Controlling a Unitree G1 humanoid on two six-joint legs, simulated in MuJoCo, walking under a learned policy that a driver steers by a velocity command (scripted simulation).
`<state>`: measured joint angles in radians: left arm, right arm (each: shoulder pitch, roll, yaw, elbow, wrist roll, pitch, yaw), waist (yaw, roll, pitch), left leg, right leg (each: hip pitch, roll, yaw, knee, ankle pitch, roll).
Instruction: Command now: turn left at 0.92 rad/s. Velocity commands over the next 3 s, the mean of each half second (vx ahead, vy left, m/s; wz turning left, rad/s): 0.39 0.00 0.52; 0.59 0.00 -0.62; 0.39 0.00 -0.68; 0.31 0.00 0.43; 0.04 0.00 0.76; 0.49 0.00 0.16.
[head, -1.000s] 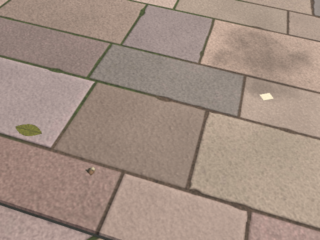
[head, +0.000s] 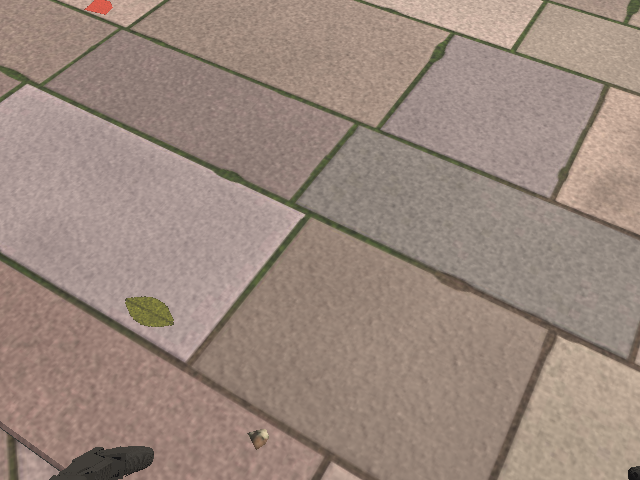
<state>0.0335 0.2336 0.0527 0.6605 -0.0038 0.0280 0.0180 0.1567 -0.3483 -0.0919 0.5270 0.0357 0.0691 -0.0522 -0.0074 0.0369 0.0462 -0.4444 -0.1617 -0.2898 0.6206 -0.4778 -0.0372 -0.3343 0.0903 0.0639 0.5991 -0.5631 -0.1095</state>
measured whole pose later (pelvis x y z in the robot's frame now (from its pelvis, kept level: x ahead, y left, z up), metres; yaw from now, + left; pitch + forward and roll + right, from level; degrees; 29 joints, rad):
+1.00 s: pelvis +0.41 +0.11 +0.03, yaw -8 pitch +3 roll +1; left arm 0.35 0.28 0.06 0.73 -0.04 0.00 0.03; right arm -0.10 -0.26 0.00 0.49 -0.02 -0.11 -0.01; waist 0.07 0.02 0.08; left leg -0.72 -0.02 -0.18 0.70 -0.07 -0.07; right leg -0.19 0.17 0.20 0.46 -0.28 -0.11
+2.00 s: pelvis +0.74 +0.01 +0.01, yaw -12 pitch +2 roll +0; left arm 0.19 0.30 0.03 0.70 0.01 -0.04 0.03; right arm 0.15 -0.32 -0.07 0.60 0.00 -0.02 0.04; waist 0.00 0.01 0.10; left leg -0.52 -0.10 0.02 0.61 -0.13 0.11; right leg -0.36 0.01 0.01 1.29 -0.54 0.04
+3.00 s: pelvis +0.89 -0.06 +0.03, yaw +15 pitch +2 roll -1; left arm 0.16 0.29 0.05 0.64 -0.02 -0.08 -0.04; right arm 0.52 -0.23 -0.01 0.81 0.00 -0.08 0.00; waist -0.08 -0.03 -0.02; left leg 0.11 0.02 -0.02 0.18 -0.34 0.02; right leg -0.81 -0.10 0.01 0.88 0.07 0.03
